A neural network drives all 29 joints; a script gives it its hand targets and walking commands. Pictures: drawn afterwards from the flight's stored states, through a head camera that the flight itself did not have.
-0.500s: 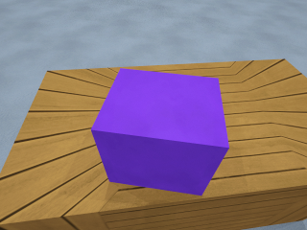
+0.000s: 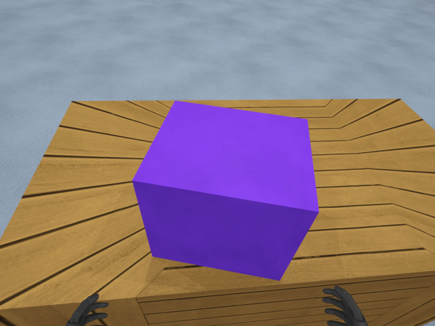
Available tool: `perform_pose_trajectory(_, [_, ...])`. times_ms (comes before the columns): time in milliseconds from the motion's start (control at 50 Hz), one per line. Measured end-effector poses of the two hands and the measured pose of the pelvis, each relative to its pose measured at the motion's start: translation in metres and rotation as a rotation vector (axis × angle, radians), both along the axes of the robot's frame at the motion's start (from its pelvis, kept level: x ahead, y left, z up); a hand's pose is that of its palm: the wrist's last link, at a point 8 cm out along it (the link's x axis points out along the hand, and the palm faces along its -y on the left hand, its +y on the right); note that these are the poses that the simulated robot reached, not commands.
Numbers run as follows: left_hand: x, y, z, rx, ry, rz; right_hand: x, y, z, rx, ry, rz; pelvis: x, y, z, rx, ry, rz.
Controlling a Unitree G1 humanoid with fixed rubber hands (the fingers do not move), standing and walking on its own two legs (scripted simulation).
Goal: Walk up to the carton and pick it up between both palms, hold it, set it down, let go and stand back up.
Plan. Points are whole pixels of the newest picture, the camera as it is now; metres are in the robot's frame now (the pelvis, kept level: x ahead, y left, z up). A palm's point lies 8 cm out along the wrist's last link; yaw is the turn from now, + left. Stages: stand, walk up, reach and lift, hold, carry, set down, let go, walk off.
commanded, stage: reach and lift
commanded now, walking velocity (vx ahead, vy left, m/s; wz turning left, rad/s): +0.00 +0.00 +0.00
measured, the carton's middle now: (227, 190) +0.41 -0.02 +0.01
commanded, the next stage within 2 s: none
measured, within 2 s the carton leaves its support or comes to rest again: neither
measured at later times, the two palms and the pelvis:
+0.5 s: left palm out of the picture +0.13 +0.29 -0.06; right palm out of the picture +0.15 -0.21 -0.04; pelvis +0.00 +0.02 +0.01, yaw -2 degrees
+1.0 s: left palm (42, 323) +0.15 +0.29 -0.02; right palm (338, 317) +0.16 -0.20 -0.02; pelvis +0.01 +0.01 +0.00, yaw +0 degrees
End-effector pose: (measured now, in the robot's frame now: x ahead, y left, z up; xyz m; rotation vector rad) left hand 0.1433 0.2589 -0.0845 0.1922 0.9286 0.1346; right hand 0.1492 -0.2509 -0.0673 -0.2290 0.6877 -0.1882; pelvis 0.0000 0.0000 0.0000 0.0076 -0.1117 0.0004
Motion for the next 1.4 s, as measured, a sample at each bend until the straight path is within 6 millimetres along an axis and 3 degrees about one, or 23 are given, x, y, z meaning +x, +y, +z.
perform_pose_trajectory(280, [-0.007,0.014,0.012,-0.041,-0.103,-0.027,-0.02,0.041,0.007,0.081,-0.052,-0.07,-0.007,0.008,0.006,-0.001,-0.008,-0.029])
perform_pose_trajectory(540, [-0.012,0.029,0.024,-0.082,-0.259,-0.026,0.007,0.044,0.029,0.094,-0.187,-0.098,0.002,0.02,0.006,-0.007,0.004,-0.027])
perform_pose_trajectory(760, [0.012,0.037,0.06,-0.079,-0.463,-0.061,0.023,0.05,0.036,0.157,-0.281,-0.123,0.009,0.017,0.006,-0.012,-0.003,-0.009])
perform_pose_trajectory(960, [0.011,0.03,0.064,-0.112,-0.522,-0.082,0.015,0.049,0.043,0.163,-0.339,-0.145,0.011,0.009,0.004,-0.011,-0.006,0.0])
perform_pose_trajectory(1160, [0.017,0.03,0.07,-0.121,-0.589,-0.101,0.022,0.055,0.052,0.179,-0.402,-0.152,0.012,0.005,0.002,-0.01,-0.001,0.006])
perform_pose_trajectory(1260, [0.03,0.035,0.077,-0.123,-0.591,-0.102,0.033,0.057,0.055,0.184,-0.404,-0.156,0.014,0.008,0.002,-0.009,0.001,0.005])
perform_pose_trajectory(1400, [0.059,0.035,0.099,-0.124,-0.626,-0.126,0.057,0.054,0.074,0.189,-0.447,-0.155,0.019,0.012,0.004,-0.008,0.003,-0.004])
